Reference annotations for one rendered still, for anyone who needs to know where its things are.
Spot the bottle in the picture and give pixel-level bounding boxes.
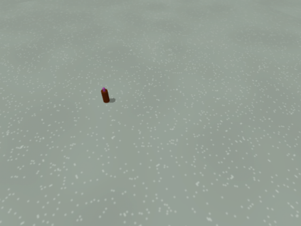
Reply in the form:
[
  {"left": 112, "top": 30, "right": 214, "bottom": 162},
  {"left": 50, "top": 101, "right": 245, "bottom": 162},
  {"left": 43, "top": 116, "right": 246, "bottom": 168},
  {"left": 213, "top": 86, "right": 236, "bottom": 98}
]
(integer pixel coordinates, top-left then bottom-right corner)
[{"left": 101, "top": 88, "right": 110, "bottom": 103}]

